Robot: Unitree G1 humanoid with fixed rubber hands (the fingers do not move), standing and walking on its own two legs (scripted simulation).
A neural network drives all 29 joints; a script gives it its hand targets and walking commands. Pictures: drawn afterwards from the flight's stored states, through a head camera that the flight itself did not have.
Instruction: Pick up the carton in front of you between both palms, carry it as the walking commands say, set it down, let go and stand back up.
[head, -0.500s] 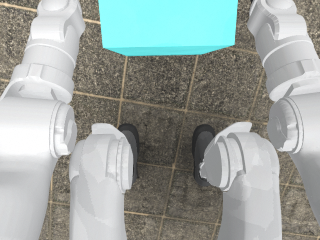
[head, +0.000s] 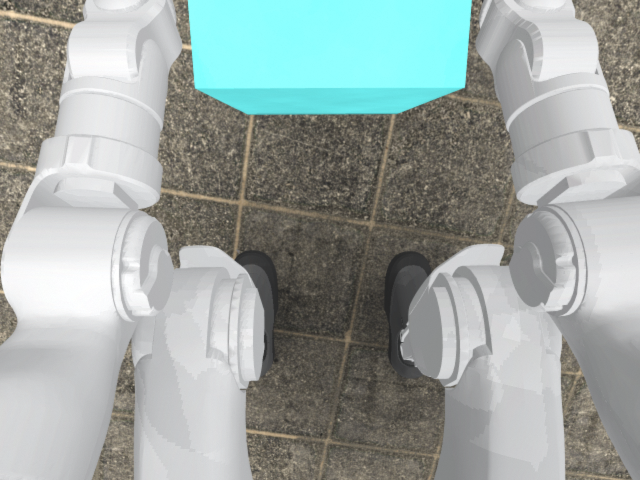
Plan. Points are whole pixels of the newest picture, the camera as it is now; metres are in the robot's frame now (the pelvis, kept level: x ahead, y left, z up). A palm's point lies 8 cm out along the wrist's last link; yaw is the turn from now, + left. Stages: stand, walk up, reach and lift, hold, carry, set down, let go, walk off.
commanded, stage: reach and lift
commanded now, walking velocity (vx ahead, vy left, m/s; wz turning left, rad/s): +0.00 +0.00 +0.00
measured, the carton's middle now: (325, 2) +0.56 +0.01 -0.23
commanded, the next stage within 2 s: none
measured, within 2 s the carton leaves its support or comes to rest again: leaves its support in 0.02 s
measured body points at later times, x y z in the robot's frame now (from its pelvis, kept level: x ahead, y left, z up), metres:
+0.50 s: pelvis +0.00 +0.00 +0.12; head +0.27 +0.01 +0.47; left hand +0.52 +0.16 +0.05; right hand +0.52 -0.14 +0.05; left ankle +0.11 +0.13 -0.32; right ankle +0.11 -0.13 -0.32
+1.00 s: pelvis +0.04 +0.00 +0.24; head +0.22 +0.01 +0.65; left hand +0.48 +0.16 +0.20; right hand +0.47 -0.15 +0.20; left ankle +0.11 +0.13 -0.32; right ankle +0.11 -0.13 -0.32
